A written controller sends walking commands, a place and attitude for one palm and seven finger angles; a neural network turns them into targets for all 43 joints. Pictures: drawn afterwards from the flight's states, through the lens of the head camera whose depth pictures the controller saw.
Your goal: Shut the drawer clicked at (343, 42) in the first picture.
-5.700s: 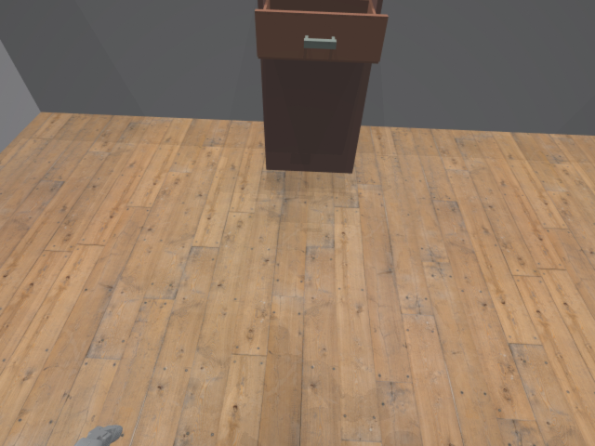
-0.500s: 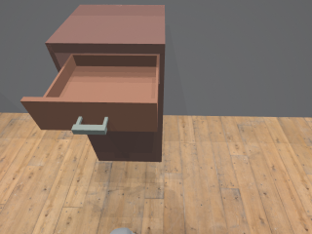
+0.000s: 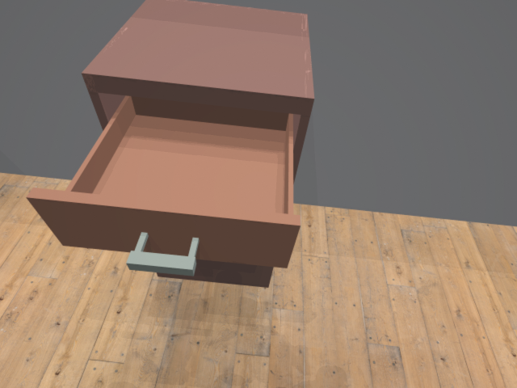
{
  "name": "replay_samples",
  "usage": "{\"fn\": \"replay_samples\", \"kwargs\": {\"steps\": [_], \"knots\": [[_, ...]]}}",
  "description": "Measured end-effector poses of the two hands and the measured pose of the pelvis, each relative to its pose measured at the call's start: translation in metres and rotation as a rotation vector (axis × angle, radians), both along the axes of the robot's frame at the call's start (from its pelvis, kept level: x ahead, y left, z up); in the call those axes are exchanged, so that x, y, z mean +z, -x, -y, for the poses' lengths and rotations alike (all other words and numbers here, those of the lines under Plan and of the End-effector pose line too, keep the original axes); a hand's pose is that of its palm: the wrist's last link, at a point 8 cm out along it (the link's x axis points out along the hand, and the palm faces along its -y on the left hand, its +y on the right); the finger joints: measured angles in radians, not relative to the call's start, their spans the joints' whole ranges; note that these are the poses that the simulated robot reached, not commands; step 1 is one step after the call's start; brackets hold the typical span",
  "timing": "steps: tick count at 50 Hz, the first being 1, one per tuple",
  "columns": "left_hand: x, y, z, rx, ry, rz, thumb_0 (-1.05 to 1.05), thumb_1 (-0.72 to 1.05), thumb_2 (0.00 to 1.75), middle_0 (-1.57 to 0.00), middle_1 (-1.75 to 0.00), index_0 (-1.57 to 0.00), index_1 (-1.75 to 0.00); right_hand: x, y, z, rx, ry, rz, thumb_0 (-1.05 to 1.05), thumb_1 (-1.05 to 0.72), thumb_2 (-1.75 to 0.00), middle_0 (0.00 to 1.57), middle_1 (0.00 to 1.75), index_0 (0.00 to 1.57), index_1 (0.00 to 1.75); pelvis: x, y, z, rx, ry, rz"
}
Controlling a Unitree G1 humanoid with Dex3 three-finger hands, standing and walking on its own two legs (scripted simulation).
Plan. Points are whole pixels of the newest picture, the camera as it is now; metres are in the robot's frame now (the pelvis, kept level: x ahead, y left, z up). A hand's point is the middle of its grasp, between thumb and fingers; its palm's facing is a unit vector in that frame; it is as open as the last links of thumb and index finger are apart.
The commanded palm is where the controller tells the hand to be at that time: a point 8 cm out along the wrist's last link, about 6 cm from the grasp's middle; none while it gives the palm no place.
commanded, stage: come to a stop and stand still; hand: left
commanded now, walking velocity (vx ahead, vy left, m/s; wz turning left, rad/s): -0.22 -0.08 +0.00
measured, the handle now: (165, 252) +0.31 +0.18 +0.01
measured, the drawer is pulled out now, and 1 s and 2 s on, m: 0.28 0.28 0.28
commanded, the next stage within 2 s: look again from close up in 1.02 s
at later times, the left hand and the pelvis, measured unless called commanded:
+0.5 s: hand out of the picture +0.03 +0.12 -0.15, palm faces +0.06 -0.95 -0.30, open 7.3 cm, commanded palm none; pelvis -0.03 -0.07 +0.00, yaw +0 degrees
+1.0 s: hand out of the picture -0.08 +0.16 -0.18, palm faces +0.05 -0.99 -0.16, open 7.4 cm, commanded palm none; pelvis -0.06 -0.02 +0.00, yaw +0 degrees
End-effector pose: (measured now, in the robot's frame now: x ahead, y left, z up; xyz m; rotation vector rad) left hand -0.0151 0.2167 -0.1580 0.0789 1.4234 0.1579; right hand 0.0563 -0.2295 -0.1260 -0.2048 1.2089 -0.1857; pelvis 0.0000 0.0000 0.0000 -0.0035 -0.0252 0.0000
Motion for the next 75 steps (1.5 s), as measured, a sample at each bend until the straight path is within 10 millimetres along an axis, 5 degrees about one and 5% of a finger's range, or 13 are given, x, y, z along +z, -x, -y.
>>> {"fn": "replay_samples", "kwargs": {"steps": [6,12,21,29,36,42,51,57,64,71,75], "knots": [[0.006,-0.053,0.003,-0.044,-0.054,0.080,0.00,0.92,0.89,-0.20,-0.30,-0.19,-0.30,-0.013,0.023,0.015,-0.050,-0.030,-0.098,-0.01,-0.93,-0.90,0.20,0.30,0.20,0.30,-0.003,-0.007,0.019,-0.004,-0.011,0.008],[0.017,-0.078,0.021,-0.090,-0.142,0.135,0.00,0.92,0.89,-0.20,-0.30,-0.19,-0.30,-0.041,0.044,0.041,-0.095,-0.106,-0.158,0.00,-0.92,-0.90,0.20,0.30,0.20,0.30,-0.014,-0.005,0.051,-0.022,-0.036,0.003],[0.040,-0.060,0.054,-0.073,-0.160,0.159,0.00,0.91,0.89,-0.20,-0.30,-0.20,-0.30,-0.043,0.058,0.071,-0.079,-0.138,-0.194,0.01,-0.91,-0.90,0.20,0.30,0.20,0.30,-0.002,0.014,0.071,0.000,-0.062,-0.008],[0.042,-0.011,0.048,-0.016,-0.160,0.144,0.00,0.91,0.89,-0.21,-0.30,-0.20,-0.30,-0.032,0.061,0.083,-0.013,-0.107,-0.157,0.01,-0.91,-0.90,0.20,0.30,0.20,0.30,0.002,0.038,0.071,0.010,-0.071,-0.014],[0.027,0.044,0.027,0.017,-0.114,0.059,0.00,0.91,0.89,-0.21,-0.30,-0.20,-0.30,-0.014,0.068,0.069,0.009,-0.058,-0.091,0.01,-0.91,-0.90,0.20,0.30,0.19,0.30,0.002,0.057,0.052,-0.004,-0.049,-0.020],[0.006,0.070,0.006,0.017,-0.056,-0.005,0.00,0.91,0.89,-0.20,-0.30,-0.20,-0.30,-0.007,0.115,0.035,-0.033,-0.021,-0.111,0.00,-0.91,-0.90,0.20,0.30,0.19,0.30,0.000,0.067,0.029,0.001,0.005,-0.015],[0.006,0.067,0.011,-0.019,-0.007,-0.044,0.00,0.91,0.89,-0.20,-0.30,-0.19,-0.30,-0.004,0.170,-0.006,-0.098,-0.076,-0.260,0.01,-0.90,-0.90,0.20,0.30,0.20,0.30,0.004,0.059,0.024,-0.010,-0.003,-0.042],[0.005,0.030,0.030,-0.088,-0.021,-0.039,0.01,0.92,0.89,-0.20,-0.30,-0.19,-0.30,-0.012,0.187,-0.008,-0.147,-0.122,-0.332,0.01,-0.90,-0.90,0.20,0.30,0.20,0.30,0.000,0.051,0.037,-0.018,-0.005,-0.052],[0.003,-0.008,0.039,-0.143,-0.100,0.026,0.01,0.94,0.89,-0.20,-0.30,-0.20,-0.30,-0.047,0.160,0.013,-0.153,-0.169,-0.287,0.01,-0.91,-0.90,0.20,0.30,0.20,0.30,-0.020,0.034,0.051,-0.033,-0.022,-0.049],[0.015,-0.034,0.055,-0.112,-0.136,0.129,0.01,0.93,0.89,-0.20,-0.30,-0.20,-0.30,-0.058,0.106,0.035,-0.092,-0.178,-0.159,0.01,-0.91,-0.90,0.20,0.30,0.20,0.30,-0.020,0.028,0.067,-0.019,-0.027,-0.016],[0.020,-0.035,0.064,-0.094,-0.138,0.159,0.00,0.93,0.89,-0.20,-0.30,-0.20,-0.30,-0.058,0.092,0.054,-0.056,-0.154,-0.136,0.02,-0.93,-0.90,0.20,0.30,0.20,0.30,-0.018,0.032,0.075,-0.007,-0.028,-0.006]]}}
